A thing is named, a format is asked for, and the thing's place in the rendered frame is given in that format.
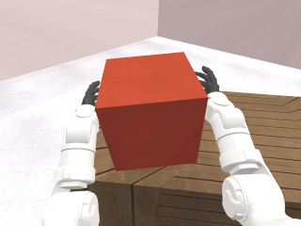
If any carton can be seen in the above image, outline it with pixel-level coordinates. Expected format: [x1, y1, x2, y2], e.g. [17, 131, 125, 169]
[94, 52, 209, 171]

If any left robot upper arm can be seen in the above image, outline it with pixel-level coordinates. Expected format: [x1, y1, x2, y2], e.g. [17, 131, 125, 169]
[42, 190, 100, 226]

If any robot right forearm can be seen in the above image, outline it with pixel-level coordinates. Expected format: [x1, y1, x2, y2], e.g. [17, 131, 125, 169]
[204, 91, 285, 211]

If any robot left forearm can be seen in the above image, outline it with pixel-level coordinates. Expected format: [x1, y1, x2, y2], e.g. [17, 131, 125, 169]
[41, 105, 100, 226]

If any robot left hand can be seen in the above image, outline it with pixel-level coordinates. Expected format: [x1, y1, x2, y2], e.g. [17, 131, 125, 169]
[81, 80, 101, 106]

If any pedestal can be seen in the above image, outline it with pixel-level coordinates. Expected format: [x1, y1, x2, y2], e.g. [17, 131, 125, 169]
[70, 90, 301, 226]

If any right robot upper arm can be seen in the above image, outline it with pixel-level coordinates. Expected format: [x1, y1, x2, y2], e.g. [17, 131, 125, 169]
[222, 173, 301, 226]

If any robot right hand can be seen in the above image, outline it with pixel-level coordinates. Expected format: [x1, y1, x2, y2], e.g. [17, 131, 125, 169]
[195, 66, 220, 95]

